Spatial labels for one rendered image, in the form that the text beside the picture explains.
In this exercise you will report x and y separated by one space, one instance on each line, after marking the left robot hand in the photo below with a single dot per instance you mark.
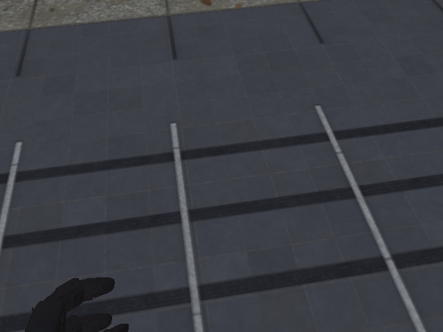
50 315

